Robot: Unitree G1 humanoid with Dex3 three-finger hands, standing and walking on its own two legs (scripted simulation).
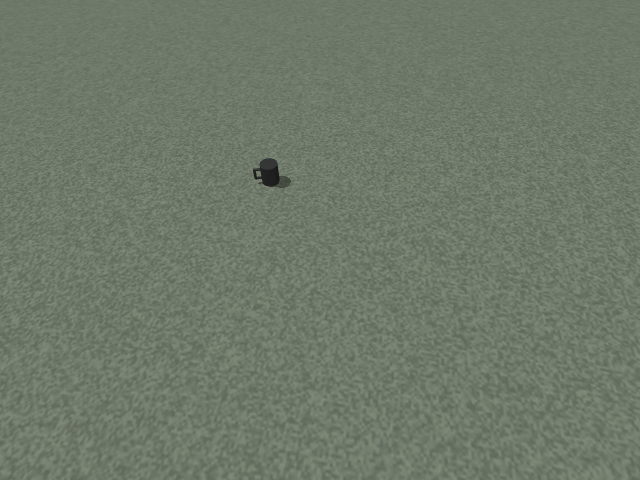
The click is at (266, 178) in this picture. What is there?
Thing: mug
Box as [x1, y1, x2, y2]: [253, 158, 279, 186]
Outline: 267,158 262,160 259,164 260,167 253,169 255,178 261,178 265,185 271,186 276,184 279,180 277,164 274,159
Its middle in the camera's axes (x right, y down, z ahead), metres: -0.26 -0.34 +1.84
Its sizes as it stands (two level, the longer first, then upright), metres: 0.117 0.083 0.102
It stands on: the floor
